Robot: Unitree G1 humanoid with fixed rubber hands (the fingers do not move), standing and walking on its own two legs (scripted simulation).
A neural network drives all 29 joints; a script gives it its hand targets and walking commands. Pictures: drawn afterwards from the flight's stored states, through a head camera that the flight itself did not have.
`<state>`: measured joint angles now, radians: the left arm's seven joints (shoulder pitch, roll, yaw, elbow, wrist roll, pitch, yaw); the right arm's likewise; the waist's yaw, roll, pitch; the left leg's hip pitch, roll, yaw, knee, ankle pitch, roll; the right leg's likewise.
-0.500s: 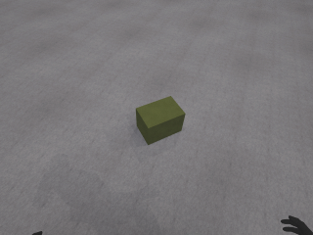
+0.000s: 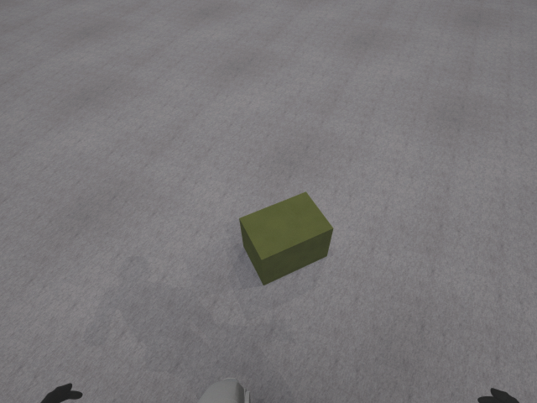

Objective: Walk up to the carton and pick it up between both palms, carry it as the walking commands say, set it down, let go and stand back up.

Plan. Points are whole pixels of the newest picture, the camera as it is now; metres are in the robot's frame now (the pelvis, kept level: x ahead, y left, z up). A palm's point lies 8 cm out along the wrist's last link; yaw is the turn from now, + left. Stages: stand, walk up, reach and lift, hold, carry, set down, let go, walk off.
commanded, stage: walk up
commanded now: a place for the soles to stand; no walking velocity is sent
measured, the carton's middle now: (285, 238) +0.79 +0.02 -0.66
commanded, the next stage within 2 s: none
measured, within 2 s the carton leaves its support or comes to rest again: neither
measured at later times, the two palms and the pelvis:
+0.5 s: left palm (108, 295) +0.28 +0.32 -0.07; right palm (523, 355) +0.23 -0.37 -0.09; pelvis +0.17 -0.02 -0.01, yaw -1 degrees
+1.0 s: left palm (132, 271) +0.35 +0.31 -0.11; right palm (470, 265) +0.38 -0.33 -0.09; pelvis +0.27 -0.01 -0.01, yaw -1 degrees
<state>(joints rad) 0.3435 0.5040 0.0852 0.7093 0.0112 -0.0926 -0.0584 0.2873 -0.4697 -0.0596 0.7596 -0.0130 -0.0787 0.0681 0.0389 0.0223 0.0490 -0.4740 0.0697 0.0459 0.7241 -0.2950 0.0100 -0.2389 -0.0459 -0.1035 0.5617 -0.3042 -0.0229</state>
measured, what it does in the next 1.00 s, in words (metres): walks ahead: left foot, then right foot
